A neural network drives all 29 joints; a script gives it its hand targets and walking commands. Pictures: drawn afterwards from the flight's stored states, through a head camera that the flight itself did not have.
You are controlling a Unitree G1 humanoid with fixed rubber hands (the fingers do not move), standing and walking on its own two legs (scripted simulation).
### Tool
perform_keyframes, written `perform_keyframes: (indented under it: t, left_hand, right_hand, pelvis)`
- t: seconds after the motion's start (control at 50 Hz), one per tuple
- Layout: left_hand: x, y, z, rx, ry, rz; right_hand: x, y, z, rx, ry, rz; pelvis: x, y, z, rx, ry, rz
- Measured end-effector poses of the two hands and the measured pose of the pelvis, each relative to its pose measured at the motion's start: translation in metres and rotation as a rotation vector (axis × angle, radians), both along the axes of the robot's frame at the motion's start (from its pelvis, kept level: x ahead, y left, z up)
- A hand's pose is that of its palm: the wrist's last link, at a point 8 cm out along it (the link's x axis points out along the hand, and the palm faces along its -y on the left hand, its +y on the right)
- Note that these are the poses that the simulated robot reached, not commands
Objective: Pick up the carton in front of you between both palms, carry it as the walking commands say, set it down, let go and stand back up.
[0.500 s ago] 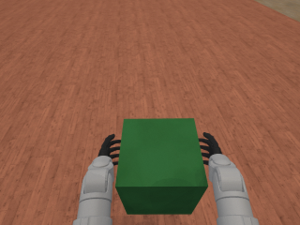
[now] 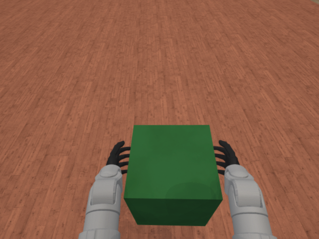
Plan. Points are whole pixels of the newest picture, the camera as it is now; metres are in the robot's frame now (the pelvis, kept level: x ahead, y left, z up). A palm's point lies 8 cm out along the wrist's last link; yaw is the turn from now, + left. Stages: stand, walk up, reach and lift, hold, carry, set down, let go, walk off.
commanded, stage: hold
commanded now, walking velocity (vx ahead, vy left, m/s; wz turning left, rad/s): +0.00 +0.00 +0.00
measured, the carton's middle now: (171, 178) +0.30 -0.01 -0.05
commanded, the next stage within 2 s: set down in 0.30 s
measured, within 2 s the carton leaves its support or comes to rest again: neither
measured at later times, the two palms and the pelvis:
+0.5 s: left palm (116, 170) +0.28 +0.13 +0.04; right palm (230, 157) +0.31 -0.16 +0.03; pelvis -0.01 -0.04 +0.00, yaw +5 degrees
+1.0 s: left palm (132, 178) +0.36 +0.13 -0.16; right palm (216, 179) +0.35 -0.17 -0.17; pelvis -0.04 -0.03 -0.08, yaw +6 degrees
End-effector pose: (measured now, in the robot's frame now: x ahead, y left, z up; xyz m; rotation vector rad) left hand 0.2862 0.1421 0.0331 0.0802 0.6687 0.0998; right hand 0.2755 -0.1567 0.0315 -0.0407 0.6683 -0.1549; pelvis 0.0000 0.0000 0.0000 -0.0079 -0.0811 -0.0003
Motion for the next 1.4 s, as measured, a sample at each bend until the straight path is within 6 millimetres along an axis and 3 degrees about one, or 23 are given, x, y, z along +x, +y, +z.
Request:
perform_keyframes:
  t: [0.14,0.3,0.46,0.6,0.72,0.84,0.96,1.22,1.4]
  left_hand:
    - [-0.017,0.016,0.004,0.003,-0.006,0.103]
    - [-0.018,0.004,0.008,0.008,-0.006,0.116]
    - [-0.009,-0.008,0.006,0.003,0.003,0.128]
    - [0.015,-0.008,-0.012,-0.001,0.020,0.125]
    - [0.036,-0.009,-0.053,0.020,0.047,0.085]
    - [0.050,-0.012,-0.120,0.022,0.042,0.039]
    - [0.065,-0.014,-0.181,-0.010,0.009,0.027]
    - [0.104,-0.024,-0.238,-0.063,0.006,0.021]
    - [0.120,-0.034,-0.294,-0.051,0.027,-0.018]
  right_hand:
    - [0.013,0.017,0.003,-0.001,-0.007,0.098]
    - [0.017,0.006,0.005,0.009,-0.009,0.108]
    - [0.028,-0.006,0.002,0.034,0.000,0.094]
    - [0.049,-0.006,-0.014,0.080,0.017,0.048]
    - [0.060,-0.007,-0.058,0.064,0.042,0.032]
    - [0.060,-0.011,-0.125,0.028,0.035,0.014]
    - [0.067,-0.012,-0.185,0.037,0.000,-0.024]
    - [0.093,-0.022,-0.241,0.065,-0.009,-0.087]
    - [0.104,-0.032,-0.293,0.047,0.012,-0.103]
  pelvis:
    - [-0.003,-0.010,0.002,0.004,-0.032,0.053]
    - [-0.005,-0.026,0.003,0.005,-0.039,0.080]
    - [-0.008,-0.041,0.000,0.008,-0.035,0.087]
    - [-0.014,-0.049,-0.009,0.001,0.003,0.109]
    - [-0.022,-0.048,-0.021,-0.002,0.124,0.108]
    - [-0.034,-0.041,-0.040,0.000,0.318,0.095]
    - [-0.042,-0.031,-0.072,-0.005,0.517,0.094]
    - [-0.043,-0.016,-0.135,-0.016,0.741,0.095]
    - [-0.049,-0.019,-0.177,-0.017,0.843,0.102]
